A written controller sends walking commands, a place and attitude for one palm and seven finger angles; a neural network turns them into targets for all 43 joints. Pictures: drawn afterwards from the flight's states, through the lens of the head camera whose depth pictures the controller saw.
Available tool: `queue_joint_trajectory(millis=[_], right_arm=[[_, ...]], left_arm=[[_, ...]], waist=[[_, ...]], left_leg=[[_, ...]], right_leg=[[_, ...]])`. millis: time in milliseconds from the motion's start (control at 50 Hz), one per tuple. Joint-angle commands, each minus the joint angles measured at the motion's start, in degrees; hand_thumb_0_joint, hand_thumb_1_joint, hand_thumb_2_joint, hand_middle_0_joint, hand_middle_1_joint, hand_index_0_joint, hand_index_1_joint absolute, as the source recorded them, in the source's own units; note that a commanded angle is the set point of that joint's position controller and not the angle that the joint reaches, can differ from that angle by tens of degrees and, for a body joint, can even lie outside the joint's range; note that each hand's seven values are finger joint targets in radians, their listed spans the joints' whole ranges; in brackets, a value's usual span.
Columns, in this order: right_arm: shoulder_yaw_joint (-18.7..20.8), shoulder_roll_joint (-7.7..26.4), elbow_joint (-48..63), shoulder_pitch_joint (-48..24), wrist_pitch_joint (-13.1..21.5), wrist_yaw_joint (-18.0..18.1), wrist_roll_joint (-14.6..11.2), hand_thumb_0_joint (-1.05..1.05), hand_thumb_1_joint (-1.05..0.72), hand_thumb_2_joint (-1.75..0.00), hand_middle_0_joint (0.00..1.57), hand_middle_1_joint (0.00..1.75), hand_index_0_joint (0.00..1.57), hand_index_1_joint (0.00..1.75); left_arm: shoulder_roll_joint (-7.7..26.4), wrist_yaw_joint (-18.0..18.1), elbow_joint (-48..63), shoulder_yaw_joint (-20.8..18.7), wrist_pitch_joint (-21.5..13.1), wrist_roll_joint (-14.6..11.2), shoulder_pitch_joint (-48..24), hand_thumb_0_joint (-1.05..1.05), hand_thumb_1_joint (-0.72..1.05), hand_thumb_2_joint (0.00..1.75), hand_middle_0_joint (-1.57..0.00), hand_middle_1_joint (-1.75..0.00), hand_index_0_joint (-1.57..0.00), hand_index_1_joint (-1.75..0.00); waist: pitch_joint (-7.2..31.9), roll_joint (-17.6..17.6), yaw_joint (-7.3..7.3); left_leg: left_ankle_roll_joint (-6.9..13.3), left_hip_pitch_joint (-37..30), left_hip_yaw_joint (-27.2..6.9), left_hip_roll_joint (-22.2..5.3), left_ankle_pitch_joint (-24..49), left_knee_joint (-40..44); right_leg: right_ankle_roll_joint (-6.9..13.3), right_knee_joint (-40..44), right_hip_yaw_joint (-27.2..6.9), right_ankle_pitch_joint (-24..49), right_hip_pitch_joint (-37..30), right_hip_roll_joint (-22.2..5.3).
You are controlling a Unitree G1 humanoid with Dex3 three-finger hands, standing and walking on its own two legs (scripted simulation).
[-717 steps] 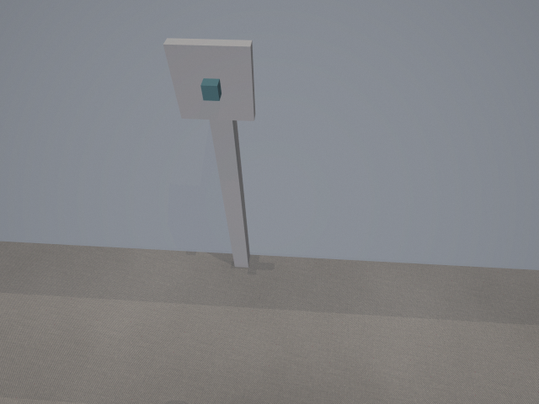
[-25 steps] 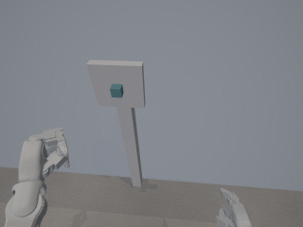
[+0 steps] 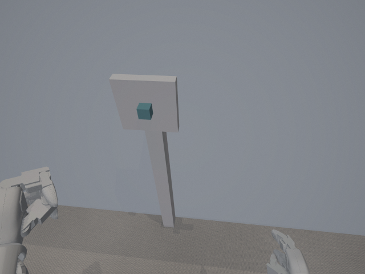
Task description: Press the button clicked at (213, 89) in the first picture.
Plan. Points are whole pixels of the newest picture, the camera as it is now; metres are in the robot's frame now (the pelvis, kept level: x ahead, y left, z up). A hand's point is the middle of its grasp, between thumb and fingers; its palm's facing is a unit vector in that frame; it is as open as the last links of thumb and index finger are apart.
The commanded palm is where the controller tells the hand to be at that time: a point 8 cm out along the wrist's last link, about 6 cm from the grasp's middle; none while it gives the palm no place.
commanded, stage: draw the hand back to the body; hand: left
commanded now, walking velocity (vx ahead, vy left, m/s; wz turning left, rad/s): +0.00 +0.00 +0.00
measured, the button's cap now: (145, 110) +0.51 +0.18 +0.09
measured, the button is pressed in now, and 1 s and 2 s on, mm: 0 0 0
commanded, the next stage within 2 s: step back with the hand held close in 0.08 s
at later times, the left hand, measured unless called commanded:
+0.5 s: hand (63, 203) +0.18 +0.23 +0.14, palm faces +0.29 -0.84 -0.47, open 3.1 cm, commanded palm +0.12 +0.28 +0.17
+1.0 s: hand out of the picture +0.07 +0.27 +0.16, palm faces +0.42 -0.80 -0.43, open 3.1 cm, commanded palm +0.02 +0.31 +0.17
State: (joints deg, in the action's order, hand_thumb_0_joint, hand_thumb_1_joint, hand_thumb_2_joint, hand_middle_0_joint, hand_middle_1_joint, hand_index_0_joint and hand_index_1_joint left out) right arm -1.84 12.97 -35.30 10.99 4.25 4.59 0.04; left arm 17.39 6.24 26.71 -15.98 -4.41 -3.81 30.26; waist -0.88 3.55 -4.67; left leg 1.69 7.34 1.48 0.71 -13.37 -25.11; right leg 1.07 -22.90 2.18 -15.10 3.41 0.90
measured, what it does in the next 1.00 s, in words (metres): shifts its weight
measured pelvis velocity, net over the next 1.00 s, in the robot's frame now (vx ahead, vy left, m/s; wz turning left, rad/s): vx -0.11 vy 0.03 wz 0.02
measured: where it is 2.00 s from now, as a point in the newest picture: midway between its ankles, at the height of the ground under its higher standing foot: outside the picture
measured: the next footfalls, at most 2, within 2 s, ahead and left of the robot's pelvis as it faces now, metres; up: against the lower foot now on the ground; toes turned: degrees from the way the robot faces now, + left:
right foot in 1.36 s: -0.29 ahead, -0.08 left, +0.00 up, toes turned -2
left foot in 1.52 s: -0.12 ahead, +0.10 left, +0.00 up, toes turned -1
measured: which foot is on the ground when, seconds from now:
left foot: down 0.00-1.00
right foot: down 0.00-1.00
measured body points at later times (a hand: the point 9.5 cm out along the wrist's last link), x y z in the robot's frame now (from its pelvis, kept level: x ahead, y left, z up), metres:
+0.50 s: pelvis -0.02 +0.00 +0.00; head +0.00 -0.01 +0.45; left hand +0.16 +0.28 +0.17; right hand +0.16 -0.24 -0.09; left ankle +0.01 +0.10 -0.74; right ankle -0.02 -0.11 -0.74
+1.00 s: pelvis -0.11 +0.03 -0.02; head -0.10 +0.04 +0.43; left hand +0.05 +0.31 +0.18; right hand +0.06 -0.21 -0.09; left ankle +0.00 +0.10 -0.74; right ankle -0.02 -0.10 -0.74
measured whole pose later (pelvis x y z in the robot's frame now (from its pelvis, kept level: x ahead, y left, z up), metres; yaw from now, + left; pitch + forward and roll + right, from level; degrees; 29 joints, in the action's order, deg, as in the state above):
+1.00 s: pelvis -0.11 +0.03 -0.02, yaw +1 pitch -1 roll -2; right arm -0.8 12.8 -31.7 13.3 2.1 4.3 0.3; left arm 21.1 9.3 34.8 -20.8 -13.2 -0.8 34.2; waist -1.6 0.9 -0.7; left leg 2.9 26.6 1.4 1.1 -14.4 -36.1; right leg -0.1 -30.8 1.5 -8.8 21.2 0.9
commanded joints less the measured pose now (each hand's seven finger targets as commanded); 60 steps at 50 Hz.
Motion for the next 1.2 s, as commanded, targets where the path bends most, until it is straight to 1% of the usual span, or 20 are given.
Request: queue_joint_trajectory(millis=[0, 180, 200, 220, 300, 420, 540, 640, 720, 800, 860, 920, 960, 1020, 1040, 1060, 1080, 1120, 1140, 1180], right_arm=[[2.4, 5.4, 9.7, -7.9, 3.9, 0.7, 0.2, 0.00, -0.90, -0.90, 0.20, 0.30, 0.20, 0.30], [2.2, 5.2, 9.1, -7.8, 4.0, 0.5, 0.1, 0.00, -0.90, -0.90, 0.20, 0.30, 0.20, 0.30], [2.7, 7.1, 11.4, -6.7, 2.4, 0.1, -0.1, 0.00, -0.90, -0.90, 0.20, 0.30, 0.20, 0.30], [2.8, 6.3, 10.2, -6.6, 1.4, 0.0, 0.0, 0.00, -0.90, -0.90, 0.20, 0.30, 0.20, 0.30], [3.5, 6.9, 11.4, -6.3, -1.1, -0.6, -0.1, 0.00, -0.90, -0.90, 0.20, 0.30, 0.20, 0.30], [4.5, 6.7, 14.1, -6.2, -3.6, -0.3, -0.8, 0.00, -0.90, -0.90, 0.20, 0.30, 0.20, 0.30], [4.8, 6.8, 15.0, -6.0, -4.1, 0.1, -1.0, 0.00, -0.90, -0.90, 0.20, 0.30, 0.20, 0.30], [4.9, 7.4, 14.6, -5.4, -3.2, 0.2, -0.9, 0.00, -0.90, -0.90, 0.20, 0.30, 0.20, 0.30], [4.7, 7.8, 14.8, -5.2, -1.9, 0.3, -0.7, 0.00, -0.90, -0.90, 0.20, 0.30, 0.20, 0.30], [4.9, 7.9, 14.6, -4.3, -0.5, 0.6, -0.2, 0.00, -0.90, -0.90, 0.20, 0.30, 0.20, 0.30], [4.8, 7.3, 14.1, -3.5, 0.4, 0.6, 0.1, 0.00, -0.90, -0.90, 0.20, 0.30, 0.20, 0.30], [4.7, 7.0, 12.4, -2.0, 1.3, 0.4, 0.4, 0.00, -0.90, -0.90, 0.20, 0.30, 0.20, 0.30], [4.5, 7.0, 11.4, -1.4, 1.5, 0.4, 0.5, 0.00, -0.90, -0.90, 0.20, 0.30, 0.20, 0.30], [4.4, 7.6, 11.5, -2.0, 1.5, 0.8, 0.5, 0.00, -0.90, -0.90, 0.20, 0.30, 0.20, 0.30], [4.5, 8.1, 11.8, -3.1, 1.8, 1.1, 0.7, 0.00, -0.90, -0.90, 0.20, 0.30, 0.20, 0.30], [4.5, 8.2, 12.0, -4.1, 2.1, 1.2, 0.7, 0.00, -0.90, -0.90, 0.20, 0.30, 0.20, 0.30], [4.8, 7.0, 11.9, -4.0, 2.3, 1.1, 1.2, 0.00, -0.90, -0.90, 0.20, 0.30, 0.20, 0.30], [5.8, 5.6, 10.4, -3.2, 3.1, 0.2, 1.7, 0.00, -0.90, -0.90, 0.20, 0.30, 0.20, 0.30], [5.9, 6.0, 10.4, -4.2, 3.4, -0.3, 1.3, 0.00, -0.90, -0.90, 0.20, 0.30, 0.20, 0.30], [6.0, 5.8, 10.0, -4.8, 3.5, -1.3, 0.9, 0.00, -0.90, -0.90, 0.20, 0.30, 0.20, 0.30]], left_arm=[[10.0, 1.4, 13.8, -5.9, -3.9, 0.2, -5.4, 0.00, 0.90, 0.90, -1.30, -1.50, -1.30, -1.50], [10.0, 1.3, 12.4, -6.1, -3.8, 0.1, -6.0, 0.00, 0.90, 0.90, -1.30, -1.50, -1.30, -1.50], [17.4, 1.7, 16.0, -14.1, -6.0, -0.1, -11.0, 0.00, 0.90, 0.90, -1.30, -1.50, -1.30, -1.50], [12.5, 1.1, 10.4, -10.5, -6.2, 0.0, -4.5, 0.00, 0.90, 0.90, -1.30, -1.50, -1.30, -1.50], [9.6, 0.5, 9.3, -7.0, -6.7, 0.6, 0.5, 0.00, 0.90, 0.90, -1.30, -1.50, -1.30, -1.50], [13.6, 1.3, 15.1, -10.6, -7.4, 0.4, 4.5, 0.00, 0.90, 0.90, -1.30, -1.50, -1.30, -1.50], [15.7, 2.3, 18.2, -13.3, -8.4, 0.1, 7.4, 0.00, 0.90, 0.90, -1.30, -1.50, -1.30, -1.50], [13.9, 2.6, 16.9, -11.7, -9.0, 0.5, 7.8, 0.00, 0.90, 0.90, -1.30, -1.50, -1.30, -1.50], [12.8, 2.9, 15.4, -11.1, -9.9, 1.6, 5.9, 0.00, 0.90, 0.90, -1.30, -1.50, -1.30, -1.50], [12.7, 3.3, 16.3, -11.6, -11.1, 3.1, 3.3, 0.00, 0.90, 0.90, -1.30, -1.50, -1.30, -1.50], [13.1, 3.7, 18.8, -11.4, -11.7, 3.1, 1.5, 0.00, 0.90, 0.90, -1.30, -1.50, -1.30, -1.50], [13.7, 4.6, 21.3, -11.0, -12.6, 2.9, 0.8, 0.00, 0.90, 0.90, -1.30, -1.50, -1.30, -1.50], [13.4, 5.1, 21.1, -10.6, -12.8, 2.7, 0.8, 0.00, 0.90, 0.90, -1.30, -1.50, -1.30, -1.50], [13.5, 5.8, 18.4, -11.9, -12.8, 3.1, 1.0, 0.00, 0.90, 0.90, -1.30, -1.50, -1.30, -1.50], [13.6, 5.7, 18.5, -12.4, -12.9, 3.3, 1.0, 0.00, 0.90, 0.90, -1.30, -1.50, -1.30, -1.50], [12.9, 5.4, 18.5, -12.9, -12.8, 3.6, 0.9, 0.00, 0.90, 0.90, -1.30, -1.50, -1.30, -1.50], [14.2, 5.1, 19.1, -14.1, -12.8, 3.7, -0.9, 0.00, 0.90, 0.90, -1.30, -1.50, -1.30, -1.50], [15.0, 4.7, 20.5, -14.7, -13.4, 2.9, -1.6, 0.00, 0.90, 0.90, -1.30, -1.50, -1.30, -1.50], [15.2, 4.6, 19.8, -14.6, -13.6, 2.7, -0.2, 0.00, 0.90, 0.90, -1.30, -1.50, -1.30, -1.50], [13.0, 4.3, 17.1, -13.0, -12.9, 1.7, 5.3, 0.00, 0.90, 0.90, -1.30, -1.50, -1.30, -1.50]], waist=[[4.3, -0.1, 0.76], [2.2, 0.6, 1.12], [-0.8, -1.3, 3.12], [0.3, -3.6, 3.61], [3.9, -2.1, 4.09], [11.2, -4.6, 3.96], [12.6, -0.6, 3.96], [8.8, 1.5, 4.29], [3.6, 1.9, 4.62], [2.5, 0.5, 4.63], [2.9, -1.9, 5.08], [5.2, -4.5, 5.90], [6.0, -4.8, 6.33], [2.6, -0.8, 6.18], [2.1, 4.3, 6.01], [2.7, 11.2, 5.47], [4.3, 12.3, 4.77], [7.6, 6.9, 4.86], [8.7, 4.8, 4.62], [8.9, 5.6, 4.24]], left_leg=[[0.0, -3.4, -1.9, -1.6, 8.7, 3.3], [-0.4, -2.5, -1.5, -1.6, 10.0, 3.3], [1.1, 1.4, -3.2, -2.8, 7.5, 1.2], [1.1, 0.5, -3.5, -2.6, 7.4, -0.3], [0.7, 0.4, -3.1, -3.7, 13.6, -0.3], [0.7, 0.5, -3.1, -4.8, 22.4, -0.8], [0.6, 4.0, -3.9, -5.4, 22.3, -0.9], [1.2, 10.1, -5.5, -6.4, 10.9, 1.9], [3.0, 23.7, -8.8, -8.2, -13.0, 7.3], [3.7, 31.0, -9.9, -8.4, -23.2, 7.2], [2.5, 24.7, -9.2, -6.1, -20.9, 2.4], [0.5, 11.5, -6.8, -2.9, -12.3, -7.3], [0.1, 7.3, -7.0, -3.0, -11.5, -9.8], [1.6, 16.3, -12.4, -7.0, -22.3, -2.3], [2.9, 23.6, -16.5, -10.3, -27.9, 5.7], [5.2, 35.0, -23.1, -15.9, -35.1, 16.9], [6.9, 38.8, -25.8, -19.2, -32.9, 20.1], [6.4, 29.4, -22.2, -18.9, -20.9, 17.3], [6.2, 26.4, -20.1, -18.5, -19.7, 15.4], [3.4, 23.3, -14.0, -15.9, -20.0, 16.2]], right_leg=[[0.2, 4.2, -1.6, 8.6, 3.8, -1.1], [0.2, 4.3, -1.6, 10.3, 4.1, -1.0], [-0.1, 7.6, -7.7, 12.5, 9.3, -3.8], [0.1, 8.0, -8.2, 13.7, 9.8, -5.4], [-0.4, 5.3, -6.7, 18.4, 8.8, -5.8], [-1.4, 0.4, -4.4, 25.1, 5.4, -4.9], [-1.3, -2.2, -4.5, 23.9, 5.0, -4.4], [-1.4, -2.2, -4.9, 13.1, 6.9, -3.2], [-1.4, -4.6, -5.6, 0.5, 4.3, -2.2], [-1.1, -5.4, -6.8, -7.9, 3.1, -2.0], [0.5, -1.2, -9.0, -12.3, 11.0, -3.7], [2.5, 3.7, -12.1, -11.6, 22.7, -7.7], [2.6, 4.1, -11.6, -12.5, 26.8, -8.9], [0.7, -0.9, -8.6, -18.3, 25.3, -4.8], [-0.5, -7.9, -6.3, -14.8, 18.9, -1.4], [-1.8, -23.0, -2.9, -8.6, 7.5, 3.4], [-2.0, -35.2, -2.8, -7.9, 3.6, 4.6], [-1.4, -42.3, -4.6, -12.8, 10.4, 4.1], [-1.4, -41.3, -4.5, -12.8, 11.7, 4.2], [-0.9, -35.5, -0.6, -15.1, 11.3, 4.7]])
